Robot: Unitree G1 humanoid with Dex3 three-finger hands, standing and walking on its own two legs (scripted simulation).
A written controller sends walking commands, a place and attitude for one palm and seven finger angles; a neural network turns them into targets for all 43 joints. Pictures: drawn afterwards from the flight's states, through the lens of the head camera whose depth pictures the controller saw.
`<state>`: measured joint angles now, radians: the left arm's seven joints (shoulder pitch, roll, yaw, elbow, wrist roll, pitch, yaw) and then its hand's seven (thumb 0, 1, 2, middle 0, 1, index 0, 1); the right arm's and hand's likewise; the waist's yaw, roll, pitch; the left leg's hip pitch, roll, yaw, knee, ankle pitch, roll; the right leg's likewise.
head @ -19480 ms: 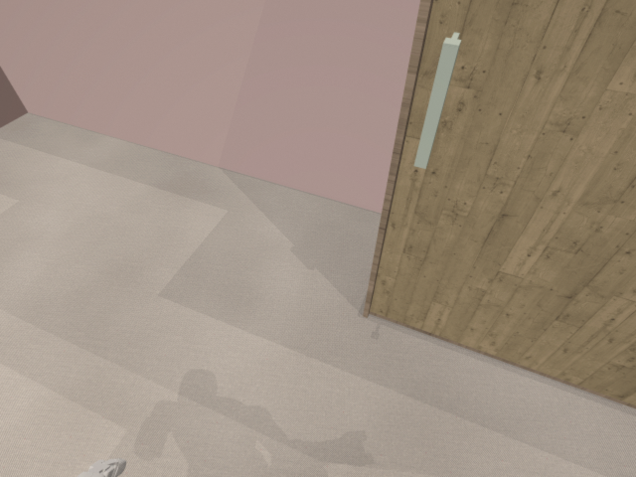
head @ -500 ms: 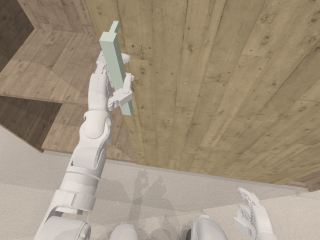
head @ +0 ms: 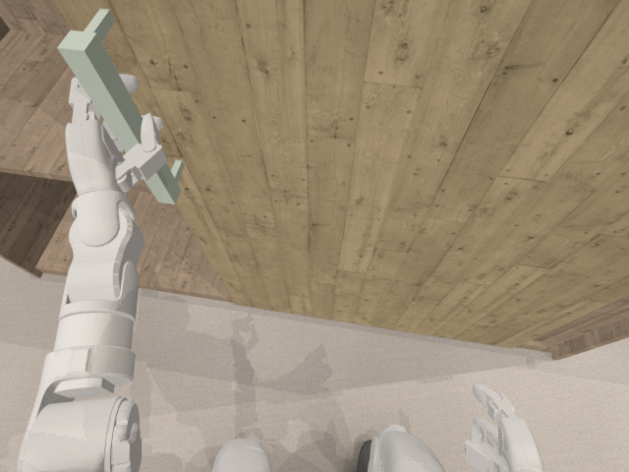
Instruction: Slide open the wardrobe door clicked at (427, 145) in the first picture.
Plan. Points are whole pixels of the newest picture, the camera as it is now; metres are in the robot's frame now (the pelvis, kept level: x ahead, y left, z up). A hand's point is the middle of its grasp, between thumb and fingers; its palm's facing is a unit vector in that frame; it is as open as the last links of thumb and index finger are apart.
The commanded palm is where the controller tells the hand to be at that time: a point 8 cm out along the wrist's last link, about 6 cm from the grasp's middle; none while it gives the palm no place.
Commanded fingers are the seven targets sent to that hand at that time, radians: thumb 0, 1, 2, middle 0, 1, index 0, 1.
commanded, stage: stop walking and hold the door there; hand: left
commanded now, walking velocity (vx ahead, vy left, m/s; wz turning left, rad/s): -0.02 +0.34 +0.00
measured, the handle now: (141, 123) +0.45 +0.30 +0.11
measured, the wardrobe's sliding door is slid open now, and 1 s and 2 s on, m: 0.69 0.69 0.69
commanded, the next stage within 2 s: none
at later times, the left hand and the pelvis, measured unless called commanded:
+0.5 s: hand (147, 147) +0.40 +0.27 +0.12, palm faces +0.51 -0.83 -0.21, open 6.5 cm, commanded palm +0.36 +0.30 +0.10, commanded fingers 0.00 0.90 0.90 -0.45 -1.40 -0.45 -1.40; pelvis -0.01 -0.04 +0.00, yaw -4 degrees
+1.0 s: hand (146, 148) +0.40 +0.27 +0.12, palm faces +0.45 -0.85 -0.25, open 6.5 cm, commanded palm +0.36 +0.31 +0.10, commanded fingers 0.00 0.90 0.90 -0.45 -1.40 -0.45 -1.40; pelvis -0.03 -0.02 +0.00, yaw -9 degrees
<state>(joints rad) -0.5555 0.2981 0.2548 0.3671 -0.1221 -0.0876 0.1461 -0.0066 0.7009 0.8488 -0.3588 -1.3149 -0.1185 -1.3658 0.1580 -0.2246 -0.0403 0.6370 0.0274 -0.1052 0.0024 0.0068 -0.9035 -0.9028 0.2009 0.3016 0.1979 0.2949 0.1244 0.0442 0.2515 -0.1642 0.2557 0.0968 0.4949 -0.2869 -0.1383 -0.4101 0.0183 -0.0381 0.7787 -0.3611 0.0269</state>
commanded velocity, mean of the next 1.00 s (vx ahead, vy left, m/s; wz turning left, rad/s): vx -0.02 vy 0.09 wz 0.00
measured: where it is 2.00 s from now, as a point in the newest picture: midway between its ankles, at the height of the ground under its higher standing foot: outside the picture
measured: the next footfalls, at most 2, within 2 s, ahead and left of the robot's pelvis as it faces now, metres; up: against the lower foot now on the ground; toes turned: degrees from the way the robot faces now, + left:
right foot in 0.06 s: +0.05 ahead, -0.16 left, +0.00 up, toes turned -9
left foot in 0.46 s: +0.03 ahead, +0.14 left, +0.00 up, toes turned -2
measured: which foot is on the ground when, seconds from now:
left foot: down 0.00-0.08, up 0.10-0.44, down 0.46-1.00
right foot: up 0.00-0.04, down 0.06-1.00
